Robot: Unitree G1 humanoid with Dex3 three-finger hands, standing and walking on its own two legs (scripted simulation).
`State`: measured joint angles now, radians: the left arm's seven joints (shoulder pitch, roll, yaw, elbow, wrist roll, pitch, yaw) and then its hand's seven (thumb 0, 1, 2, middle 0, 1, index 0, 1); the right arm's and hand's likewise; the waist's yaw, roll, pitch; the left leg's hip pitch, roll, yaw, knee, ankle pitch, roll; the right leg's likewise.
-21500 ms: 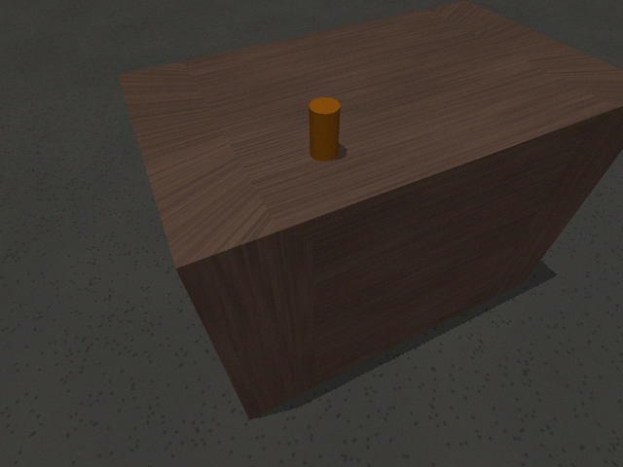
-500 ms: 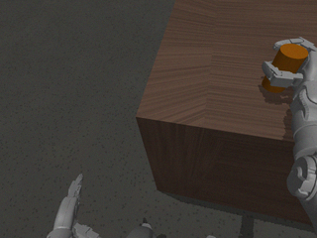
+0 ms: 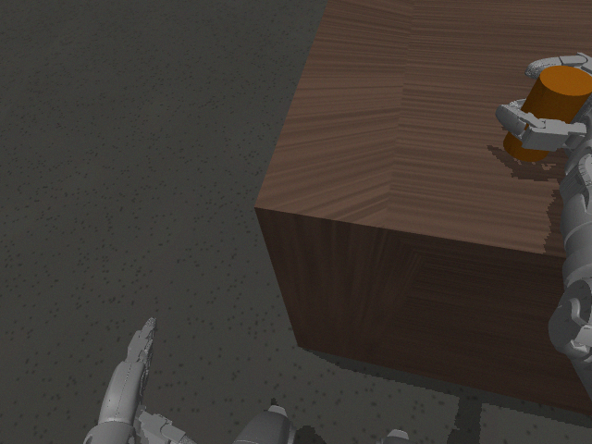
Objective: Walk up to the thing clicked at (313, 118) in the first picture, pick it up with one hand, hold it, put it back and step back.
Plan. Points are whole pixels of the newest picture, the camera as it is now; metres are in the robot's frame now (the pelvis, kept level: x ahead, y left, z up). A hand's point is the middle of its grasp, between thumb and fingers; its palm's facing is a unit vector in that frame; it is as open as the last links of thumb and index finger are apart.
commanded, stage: open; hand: right
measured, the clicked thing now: (544, 116) +0.53 -0.20 +0.13
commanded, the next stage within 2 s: withdraw in 0.26 s
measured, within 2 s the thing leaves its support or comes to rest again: neither
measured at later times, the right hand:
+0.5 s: hand (546, 102) +0.53 -0.19 +0.15, palm faces +0.15 +0.99 +0.00, open 14.9 cm
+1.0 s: hand out of the picture +0.49 -0.31 +0.24, palm faces +0.34 +0.91 -0.22, open 17.5 cm
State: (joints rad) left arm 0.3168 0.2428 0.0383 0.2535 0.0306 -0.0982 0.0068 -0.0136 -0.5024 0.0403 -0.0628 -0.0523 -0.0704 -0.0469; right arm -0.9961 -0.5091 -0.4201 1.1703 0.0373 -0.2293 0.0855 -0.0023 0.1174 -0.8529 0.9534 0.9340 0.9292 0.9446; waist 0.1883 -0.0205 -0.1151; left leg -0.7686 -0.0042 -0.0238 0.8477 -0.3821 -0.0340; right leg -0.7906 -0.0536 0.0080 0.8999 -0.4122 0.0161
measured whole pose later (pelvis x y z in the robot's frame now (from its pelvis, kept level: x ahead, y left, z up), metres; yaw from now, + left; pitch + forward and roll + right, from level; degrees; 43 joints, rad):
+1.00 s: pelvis +0.02 +0.00 +0.03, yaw +0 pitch +11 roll +1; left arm 0.35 0.24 0.00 0.31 -0.03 -0.07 -0.02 -0.01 -0.51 0.05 -0.06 -0.04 -0.06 -0.05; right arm -0.99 -0.74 -0.40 1.10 -0.04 0.00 0.14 -0.01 0.57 -0.05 0.07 0.07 0.08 0.07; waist 0.09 -0.03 -0.11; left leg -0.52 0.01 -0.03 0.66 -0.34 -0.03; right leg -0.53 -0.04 -0.01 0.69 -0.36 0.02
